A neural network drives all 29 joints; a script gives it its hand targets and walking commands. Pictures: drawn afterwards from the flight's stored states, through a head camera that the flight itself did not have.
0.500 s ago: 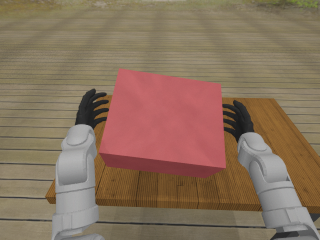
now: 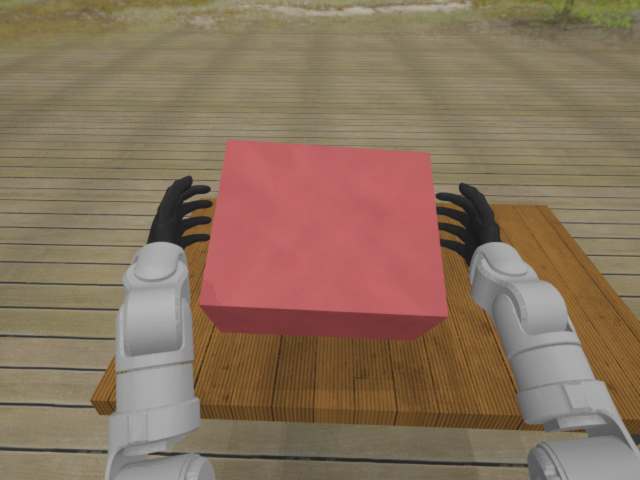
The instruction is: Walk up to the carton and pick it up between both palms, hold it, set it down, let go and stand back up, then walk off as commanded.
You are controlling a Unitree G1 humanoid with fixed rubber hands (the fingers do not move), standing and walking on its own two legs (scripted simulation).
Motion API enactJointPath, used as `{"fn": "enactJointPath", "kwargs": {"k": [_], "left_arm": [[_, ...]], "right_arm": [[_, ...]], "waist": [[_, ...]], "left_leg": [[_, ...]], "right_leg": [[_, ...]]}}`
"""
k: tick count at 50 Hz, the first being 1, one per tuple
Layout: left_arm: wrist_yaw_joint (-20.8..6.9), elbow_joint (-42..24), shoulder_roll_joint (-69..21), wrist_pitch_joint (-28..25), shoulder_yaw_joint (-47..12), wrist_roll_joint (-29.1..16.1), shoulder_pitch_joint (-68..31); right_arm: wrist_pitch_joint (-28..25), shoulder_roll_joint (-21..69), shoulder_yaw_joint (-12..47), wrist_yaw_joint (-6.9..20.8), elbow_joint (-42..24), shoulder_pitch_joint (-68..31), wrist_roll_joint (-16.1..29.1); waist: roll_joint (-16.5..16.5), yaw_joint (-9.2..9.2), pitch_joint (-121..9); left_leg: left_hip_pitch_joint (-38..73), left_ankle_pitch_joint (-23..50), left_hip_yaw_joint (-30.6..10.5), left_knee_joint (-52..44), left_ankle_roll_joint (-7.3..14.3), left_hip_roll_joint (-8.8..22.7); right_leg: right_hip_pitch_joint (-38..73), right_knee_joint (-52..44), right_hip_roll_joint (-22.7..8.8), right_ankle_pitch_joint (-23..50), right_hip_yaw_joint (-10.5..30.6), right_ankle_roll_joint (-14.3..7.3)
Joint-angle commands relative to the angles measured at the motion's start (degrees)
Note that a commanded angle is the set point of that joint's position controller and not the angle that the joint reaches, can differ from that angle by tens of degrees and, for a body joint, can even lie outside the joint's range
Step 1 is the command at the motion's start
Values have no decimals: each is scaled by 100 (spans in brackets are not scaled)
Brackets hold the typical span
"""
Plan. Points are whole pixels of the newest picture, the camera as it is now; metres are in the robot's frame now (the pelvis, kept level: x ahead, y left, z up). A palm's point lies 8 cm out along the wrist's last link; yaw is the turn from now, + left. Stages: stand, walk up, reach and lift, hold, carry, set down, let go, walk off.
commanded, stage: hold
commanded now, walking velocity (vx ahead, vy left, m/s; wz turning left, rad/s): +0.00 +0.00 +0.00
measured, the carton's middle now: (323, 243) +0.40 +0.01 +0.14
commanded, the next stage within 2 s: none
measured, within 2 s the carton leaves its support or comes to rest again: neither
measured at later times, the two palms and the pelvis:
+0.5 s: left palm (175, 265) +0.32 +0.19 +0.18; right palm (482, 267) +0.32 -0.18 +0.16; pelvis +0.00 +0.00 +0.00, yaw +0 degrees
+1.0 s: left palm (168, 241) +0.32 +0.19 +0.21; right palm (484, 238) +0.34 -0.18 +0.19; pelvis +0.00 +0.00 +0.00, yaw +0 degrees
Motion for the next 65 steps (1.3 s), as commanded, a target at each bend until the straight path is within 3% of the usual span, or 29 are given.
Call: {"fn": "enactJointPath", "kwargs": {"k": [1, 5, 6, 7, 9, 11, 14, 16, 18, 20, 21, 22, 24, 25, 29, 30, 32, 34, 35, 38, 41, 43, 47, 51, 56, 59, 61, 63, 65], "left_arm": [[-1184, -1146, -2402, -288, -2131, -1303, -4144], [-403, -3502, -3254, -977, -4006, -2617, -4705], [-289, -3169, -3011, -984, -3802, -2541, -4370], [-285, -2761, -2708, -980, -3420, -2422, -4411], [-387, -1548, -2254, -580, -2822, -1826, -3259], [-838, -288, -1822, 4, -1885, -926, -1584], [-1347, 238, -1981, 362, -1629, -489, -2207], [-1348, -64, -1917, 177, -1731, -814, -3257], [-1184, -599, -2164, -103, -2030, -1216, -3499], [-852, -1718, -2874, -500, -3039, -1938, -4468], [-686, -2646, -3003, -686, -3488, -2250, -3732], [-472, -2908, -3091, -887, -3749, -2546, -4600], [-208, -2995, -3138, -937, -3946, -2548, -4583], [-217, -2005, -2820, -745, -3450, -2241, -4334], [-876, 302, -1868, -9, -1543, -807, -2626], [-1093, 63, -2131, 128, -1770, -861, -2468], [-1297, 344, -2025, 215, -1623, -651, -3229], [-1234, -133, -2241, -30, -1787, -1012, -3608], [-1118, -157, -2394, -157, -1843, -1071, -4173], [-693, -2041, -2892, -697, -3060, -2159, -4123], [-284, -2474, -2977, -1056, -3672, -2515, -5025], [-324, -1327, -2599, -749, -2921, -1963, -3858], [-1017, 521, -1947, 118, -1342, -508, -2465], [-1244, -481, -2171, -37, -1863, -966, -3649], [-573, -2655, -2802, -921, -3188, -2227, -4715], [-372, -2159, -2622, -979, -3334, -2280, -3890], [-557, -934, -2233, -607, -2516, -1598, -3023], [-917, 517, -1888, -68, -1565, -738, -2340], [-1244, 413, -2023, 92, -1452, -564, -2504]], "right_arm": [[-563, 2776, 1540, 1125, -2253, -4948, 316], [-1075, 3107, 2403, 1212, -4140, -5068, 838], [-993, 2839, 2234, 1217, -3510, -4421, 701], [-964, 2847, 2219, 1213, -3225, -4502, 557], [-745, 2305, 1892, 1121, -2381, -3916, 369], [-406, 1938, 1866, 918, -1823, -2986, 233], [-207, 2040, 1686, 832, -1783, -3933, 190], [-371, 2348, 1435, 961, -1985, -4758, 48], [-535, 2654, 1610, 988, -2504, -4655, 195], [-830, 3027, 1791, 1152, -3132, -5297, 387], [-976, 2940, 2216, 1103, -3922, -4373, 609], [-1044, 2984, 2099, 1213, -4094, -5251, 655], [-1001, 2838, 2069, 1320, -3371, -4566, 552], [-910, 2605, 1814, 1325, -2576, -4590, 391], [-373, 2183, 1449, 1083, -1260, -3673, -116], [-301, 2154, 1485, 1072, -1440, -3668, -36], [-292, 2191, 1205, 1143, -1172, -4589, -98], [-467, 2566, 1280, 1186, -1635, -4828, -38], [-590, 2775, 1240, 1248, -1764, -5354, 37], [-986, 3091, 1989, 1188, -3451, -5040, 497], [-1082, 3206, 2236, 1277, -3405, -5396, 607], [-761, 2646, 1987, 1227, -2041, -4182, 338], [-221, 2175, 1575, 1090, -719, -3811, 40], [-327, 2446, 1303, 1161, -1202, -4371, 5], [-932, 3230, 2210, 1180, -3353, -4997, 593], [-981, 2792, 2259, 1150, -2989, -4026, 495], [-724, 2468, 2068, 1070, -2242, -3776, 347], [-441, 2297, 1650, 990, -1207, -3832, -36], [-323, 2255, 1521, 952, -1189, -3845, 0]], "waist": [[197, -212, -1448], [865, -427, -4336], [868, -488, -3764], [593, -226, -3351], [288, -445, -2212], [-127, -341, -876], [-310, -166, -197], [-125, -248, -680], [-104, -188, -937], [428, -364, -2245], [439, -430, -2937], [589, -380, -3633], [910, -499, -3294], [876, -417, -2652], [-421, -161, -468], [-276, -327, -476], [-53, -299, -409], [-209, -177, -1120], [69, -112, -1145], [190, -305, -3023], [559, -212, -3504], [306, -346, -2245], [-264, -26, -127], [56, -369, -929], [355, -256, -3562], [401, -458, -3003], [94, -270, -1758], [-211, -157, -549], [-234, -246, -303]], "left_leg": [[514, 757, 269, -213, -16, -206], [2475, 3729, -20, 727, -567, -97], [2573, 3736, -73, 748, -609, -27], [2168, 3353, 53, 677, -443, -101], [1654, 2225, 12, 314, -209, -106], [716, 1338, 352, -45, 5, -303], [287, 70, 433, -385, 199, -336], [387, -126, 375, -330, 187, -258], [317, 254, 379, -286, 147, -311], [1000, 1171, 215, 5, -162, -158], [1563, 2155, 107, 246, -265, -163], [2001, 2525, 57, 413, -379, -76], [2129, 2617, -79, 469, -558, 42], [1775, 2119, 10, 373, -460, 61], [451, 333, 526, -330, 218, -280], [382, 290, 505, -372, 150, -247], [353, -356, 455, -472, 145, -161], [531, 153, 417, -340, 181, -136], [374, 100, 404, -365, 128, -174], [1118, 1801, 207, 152, -99, -219], [1751, 2747, 39, 539, -300, -106], [1576, 2189, 101, 248, -219, -56], [407, 130, 448, -409, 201, -243], [481, 230, 371, -360, 21, -166], [1601, 2516, 148, 309, -242, -216], [1782, 2959, 47, 526, -355, -175], [1255, 2067, 155, 235, -111, -220], [524, 373, 408, -225, 191, -272], [350, 99, 462, -375, 231, -310]], "right_leg": [[338, -128, -25, 1072, -208, 38], [3, 272, 250, 2927, -399, 125], [-349, 143, 272, 2610, -340, 103], [-323, 36, 214, 2301, -330, 157], [-236, -150, 92, 2109, -291, 163], [683, -291, -71, 2447, -197, 158], [439, -497, -145, 734, -167, 136], [77, -385, -160, 151, -220, 139], [280, -267, -47, 758, -280, 158], [-70, -14, 135, 1106, -395, 38], [-22, 16, 184, 1958, -373, 97], [-362, 67, 264, 1843, -418, 75], [-806, -57, 246, 1383, -348, -12], [-810, -123, 230, 1036, -326, -68], [77, -503, -77, 518, -370, 156], [182, -470, -140, 590, -227, 121], [-135, -494, -113, -468, -292, 40], [65, -402, -68, -104, -277, 65], [-71, -313, -53, -138, -288, 34], [369, 7, 98, 1974, -343, 180], [-379, 53, 232, 1986, -288, 108], [-360, -110, 182, 1782, -303, 96], [40, -488, -91, 145, -209, 71], [278, -298, -100, 517, -218, 26], [368, 132, 172, 2395, -369, 185], [-13, 62, 156, 2759, -281, 195], [117, -148, 68, 2355, -200, 131], [209, -427, -82, 779, -221, 121], [272, -469, -174, 569, -218, 130]]}}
